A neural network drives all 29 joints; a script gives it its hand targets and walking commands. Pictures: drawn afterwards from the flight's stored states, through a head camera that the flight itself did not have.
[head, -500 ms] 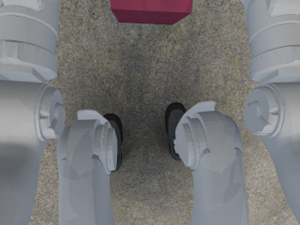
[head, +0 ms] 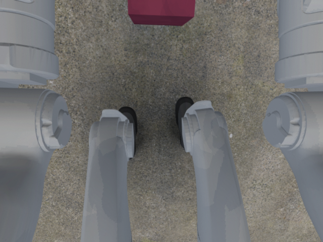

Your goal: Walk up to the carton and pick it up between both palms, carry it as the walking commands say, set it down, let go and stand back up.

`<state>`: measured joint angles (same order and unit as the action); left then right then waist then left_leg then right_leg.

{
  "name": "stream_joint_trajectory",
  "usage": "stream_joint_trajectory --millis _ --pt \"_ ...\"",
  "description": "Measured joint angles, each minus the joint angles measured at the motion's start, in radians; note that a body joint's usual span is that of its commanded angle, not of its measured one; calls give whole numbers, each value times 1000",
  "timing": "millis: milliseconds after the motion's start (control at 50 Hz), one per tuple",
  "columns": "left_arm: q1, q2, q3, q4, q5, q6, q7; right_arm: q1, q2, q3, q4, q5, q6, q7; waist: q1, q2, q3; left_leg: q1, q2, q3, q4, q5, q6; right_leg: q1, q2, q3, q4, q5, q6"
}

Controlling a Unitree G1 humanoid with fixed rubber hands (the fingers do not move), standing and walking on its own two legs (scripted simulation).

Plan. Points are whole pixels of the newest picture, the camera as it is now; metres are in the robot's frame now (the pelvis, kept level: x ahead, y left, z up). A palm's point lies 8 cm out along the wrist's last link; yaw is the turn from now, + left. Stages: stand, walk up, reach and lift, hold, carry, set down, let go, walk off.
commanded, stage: set down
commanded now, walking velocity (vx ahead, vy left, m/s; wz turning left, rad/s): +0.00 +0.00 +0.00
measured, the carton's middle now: out of the picture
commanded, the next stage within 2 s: let go in 0.62 s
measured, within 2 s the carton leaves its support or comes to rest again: neither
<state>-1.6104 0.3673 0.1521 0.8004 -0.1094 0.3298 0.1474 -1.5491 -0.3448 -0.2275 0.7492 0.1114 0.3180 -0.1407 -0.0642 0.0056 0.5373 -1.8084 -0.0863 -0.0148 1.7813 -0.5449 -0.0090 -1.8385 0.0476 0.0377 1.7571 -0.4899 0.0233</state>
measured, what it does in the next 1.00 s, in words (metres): rises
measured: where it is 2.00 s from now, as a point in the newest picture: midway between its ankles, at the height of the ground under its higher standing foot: (158, 137)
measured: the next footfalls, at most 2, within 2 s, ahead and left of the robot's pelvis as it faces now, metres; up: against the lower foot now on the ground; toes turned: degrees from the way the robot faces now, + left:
none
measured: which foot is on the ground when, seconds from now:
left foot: down 0.00-1.00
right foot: down 0.00-1.00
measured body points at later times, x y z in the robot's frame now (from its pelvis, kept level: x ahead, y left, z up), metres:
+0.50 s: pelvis +0.01 +0.00 +0.13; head +0.38 -0.02 +0.37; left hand +0.62 +0.12 +0.02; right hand +0.59 -0.21 +0.02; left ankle +0.11 +0.11 -0.47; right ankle +0.12 -0.12 -0.47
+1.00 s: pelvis +0.08 -0.01 +0.20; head +0.38 -0.02 +0.54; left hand +0.55 +0.15 +0.06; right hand +0.53 -0.23 +0.07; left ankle +0.11 +0.11 -0.47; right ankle +0.12 -0.12 -0.47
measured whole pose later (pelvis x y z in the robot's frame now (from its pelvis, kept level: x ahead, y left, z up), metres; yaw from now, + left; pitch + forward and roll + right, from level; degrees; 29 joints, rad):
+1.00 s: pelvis +0.08 -0.01 +0.20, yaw +1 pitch +38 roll +2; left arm -0.90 0.15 0.27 0.72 0.14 0.21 0.13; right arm -0.91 -0.17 -0.32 0.73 -0.16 0.20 0.01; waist -0.05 0.00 0.07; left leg -1.19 -0.07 -0.07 0.80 -0.27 -0.02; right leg -1.24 0.03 0.06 0.83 -0.25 0.00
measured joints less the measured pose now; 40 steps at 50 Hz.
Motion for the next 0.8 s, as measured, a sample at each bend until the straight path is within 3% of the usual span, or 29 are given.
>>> stream_joint_trajectory --millis 80,160,340,400,480,580,720,800 --pt "16 25 -39 -36 -34 75 3 11 -23 38 -40 41 74 -14 -2 -3 -12 49 1 -5 -67 17 -1 49 1 1 -67 16 -3" --pt "27 42 -40 -61 -33 87 -2 18 -29 63 -54 63 93 -16 -5 -14 -14 133 4 -8 -150 33 -2 130 5 7 -147 33 -4" --pt "30 19 20 51 11 36 -49 22 3 -7 33 27 36 8 -6 6 -26 303 2 -31 -356 103 7 310 0 3 -358 93 -5" --pt "34 2 36 52 34 19 -41 30 9 -19 29 8 8 13 0 4 -14 356 4 -31 -426 127 0 362 0 9 -426 121 -5" --pt "56 -8 33 0 6 28 -27 42 15 -11 -2 22 19 8 1 1 -15 414 5 -33 -506 159 -1 419 -2 14 -505 152 -4" --pt "48 -29 69 127 60 26 -54 37 39 -47 110 -28 12 34 -4 -2 -79 449 6 -39 -604 201 0 456 -6 15 -604 192 -5" --pt "150 -91 135 160 157 -40 -61 134 94 -152 168 -148 -70 70 -1 1 -249 431 7 -49 -736 255 -4 439 -12 13 -733 243 -8" --pt "261 -139 161 122 217 -59 -60 238 132 -173 158 -223 -86 102 -3 3 -350 431 7 -55 -802 271 -5 438 -16 11 -793 254 -14"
